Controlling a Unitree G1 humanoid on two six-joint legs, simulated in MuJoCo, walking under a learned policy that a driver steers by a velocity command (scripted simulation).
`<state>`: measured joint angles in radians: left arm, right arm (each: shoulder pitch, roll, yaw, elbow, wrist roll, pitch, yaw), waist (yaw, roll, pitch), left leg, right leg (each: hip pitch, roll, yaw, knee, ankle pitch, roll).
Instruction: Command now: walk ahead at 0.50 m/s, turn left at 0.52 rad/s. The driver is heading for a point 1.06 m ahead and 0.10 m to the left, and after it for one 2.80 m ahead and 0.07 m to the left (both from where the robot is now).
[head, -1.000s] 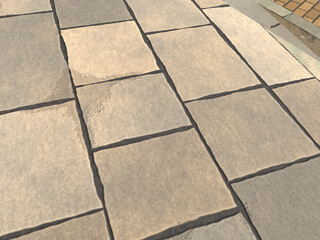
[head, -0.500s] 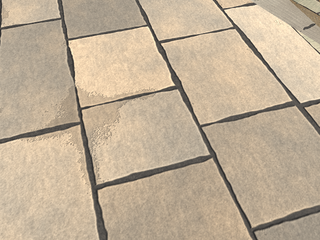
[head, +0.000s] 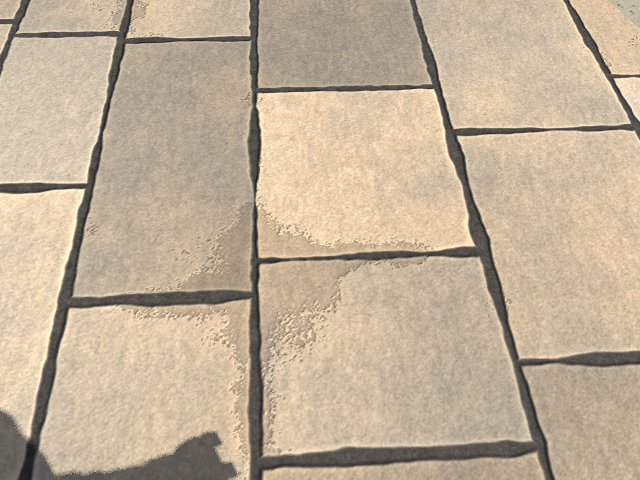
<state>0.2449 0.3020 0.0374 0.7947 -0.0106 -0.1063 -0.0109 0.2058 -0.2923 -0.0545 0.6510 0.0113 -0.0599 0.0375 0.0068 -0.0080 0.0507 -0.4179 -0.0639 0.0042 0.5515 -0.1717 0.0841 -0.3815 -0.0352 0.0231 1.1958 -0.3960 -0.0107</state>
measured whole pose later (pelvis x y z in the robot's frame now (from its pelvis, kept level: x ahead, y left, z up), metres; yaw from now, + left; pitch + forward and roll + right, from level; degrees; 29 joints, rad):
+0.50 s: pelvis +0.29 -0.03 +0.00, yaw +17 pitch +2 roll -1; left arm 0.14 0.27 0.05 0.70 0.01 -0.11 -0.02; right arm 0.35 -0.30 -0.06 0.70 0.02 -0.02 -0.01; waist -0.02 0.04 0.01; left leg -0.38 -0.04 -0.12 1.16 -0.43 0.02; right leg -0.35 0.03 -0.02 0.50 -0.18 -0.02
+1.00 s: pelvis +0.51 +0.11 +0.01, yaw +20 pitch +2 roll -1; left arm 0.33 0.31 0.04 0.88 -0.04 -0.07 -0.02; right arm 0.16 -0.26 -0.04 0.64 0.00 -0.07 0.02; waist 0.03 -0.02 0.03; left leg -0.36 0.00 0.06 0.51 -0.18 0.05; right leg -0.38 -0.05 0.03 1.13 -0.40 -0.01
